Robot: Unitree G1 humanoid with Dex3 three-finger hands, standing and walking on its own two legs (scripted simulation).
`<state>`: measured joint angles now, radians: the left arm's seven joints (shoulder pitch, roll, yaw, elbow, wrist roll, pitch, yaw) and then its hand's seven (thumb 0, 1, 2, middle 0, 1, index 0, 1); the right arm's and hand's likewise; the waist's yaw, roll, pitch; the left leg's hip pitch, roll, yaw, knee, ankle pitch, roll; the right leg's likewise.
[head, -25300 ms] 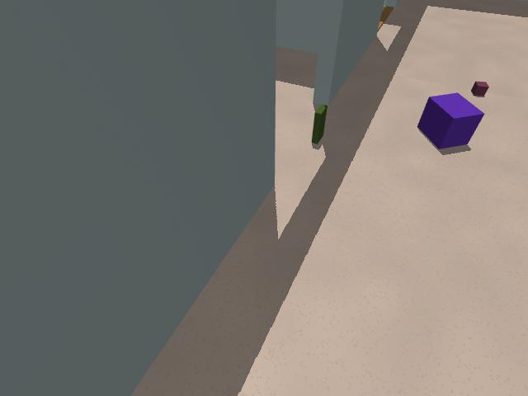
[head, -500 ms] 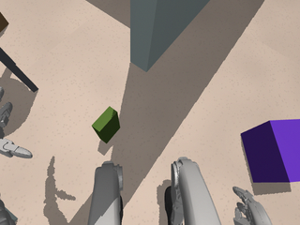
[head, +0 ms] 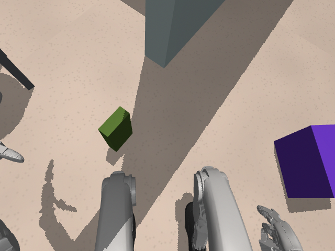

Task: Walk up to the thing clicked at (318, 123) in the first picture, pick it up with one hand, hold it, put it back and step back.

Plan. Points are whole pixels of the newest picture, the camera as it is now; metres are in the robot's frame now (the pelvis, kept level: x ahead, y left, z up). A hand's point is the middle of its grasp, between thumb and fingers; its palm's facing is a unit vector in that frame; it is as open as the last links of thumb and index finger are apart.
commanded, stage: go down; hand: left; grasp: from the side
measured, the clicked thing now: (118, 131) +0.49 +0.16 -0.33
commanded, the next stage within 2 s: approach in 0.56 s
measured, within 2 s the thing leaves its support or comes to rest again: neither
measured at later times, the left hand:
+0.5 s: hand (10, 117) +0.42 +0.35 -0.03, palm faces +0.09 -0.99 -0.10, open 17.5 cm
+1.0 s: hand (43, 120) +0.44 +0.32 -0.10, palm faces +0.05 -1.00 +0.01, open 17.4 cm
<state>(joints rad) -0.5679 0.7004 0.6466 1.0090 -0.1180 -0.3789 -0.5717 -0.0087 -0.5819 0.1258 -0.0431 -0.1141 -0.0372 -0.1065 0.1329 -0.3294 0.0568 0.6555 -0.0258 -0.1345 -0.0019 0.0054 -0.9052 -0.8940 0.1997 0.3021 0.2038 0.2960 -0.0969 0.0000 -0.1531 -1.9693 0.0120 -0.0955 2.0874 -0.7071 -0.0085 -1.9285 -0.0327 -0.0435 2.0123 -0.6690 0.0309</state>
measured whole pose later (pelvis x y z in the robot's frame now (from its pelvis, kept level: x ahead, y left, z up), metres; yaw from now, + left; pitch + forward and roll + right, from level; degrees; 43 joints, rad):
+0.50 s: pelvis -0.01 +0.00 -0.02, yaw +0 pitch +33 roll -6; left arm -0.64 0.75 0.67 1.05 -0.12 -0.38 -0.59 -0.01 -0.59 0.12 -0.05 -0.13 -0.05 -0.11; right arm 0.17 -0.34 0.08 0.66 -0.03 -0.12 0.00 0.01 -0.90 -0.89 0.20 0.30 0.20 0.30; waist -0.12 0.00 -0.13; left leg -2.04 0.01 -0.10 2.15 -0.70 -0.01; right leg -2.00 -0.03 -0.04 2.08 -0.66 0.03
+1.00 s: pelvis -0.01 +0.00 -0.07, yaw -2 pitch +32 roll -7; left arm -0.74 0.76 0.65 1.20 -0.21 -0.57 -0.64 -0.01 -0.54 0.05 -0.07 -0.11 -0.06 -0.10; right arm 0.11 -0.37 0.14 0.65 -0.07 -0.16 0.03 0.00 -0.90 -0.89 0.20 0.30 0.20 0.30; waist -0.16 -0.04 -0.05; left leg -2.16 0.00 -0.13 2.31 -0.71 -0.02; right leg -2.11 -0.02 -0.06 2.22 -0.67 0.03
